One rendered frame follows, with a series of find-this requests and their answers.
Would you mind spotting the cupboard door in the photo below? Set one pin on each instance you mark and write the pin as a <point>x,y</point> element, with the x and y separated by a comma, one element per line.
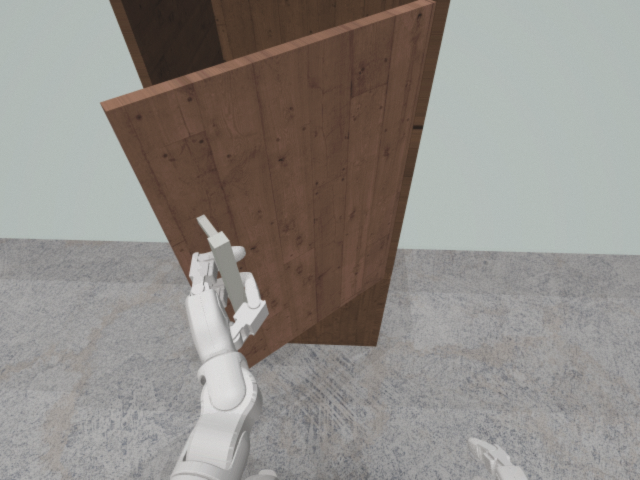
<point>296,153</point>

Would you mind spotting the left robot shin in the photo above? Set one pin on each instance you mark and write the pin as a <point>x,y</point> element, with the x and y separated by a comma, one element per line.
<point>268,472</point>

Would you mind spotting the robot left forearm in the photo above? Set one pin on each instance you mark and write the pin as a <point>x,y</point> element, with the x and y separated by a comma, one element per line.
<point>231,401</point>

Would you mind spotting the robot right hand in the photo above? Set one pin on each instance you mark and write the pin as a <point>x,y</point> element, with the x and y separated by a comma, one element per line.
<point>496,461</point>

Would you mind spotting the handle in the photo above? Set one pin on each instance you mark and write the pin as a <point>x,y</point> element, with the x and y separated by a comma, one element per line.
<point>225,260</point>

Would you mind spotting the robot left hand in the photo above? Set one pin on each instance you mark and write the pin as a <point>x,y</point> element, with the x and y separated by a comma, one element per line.
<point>205,307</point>

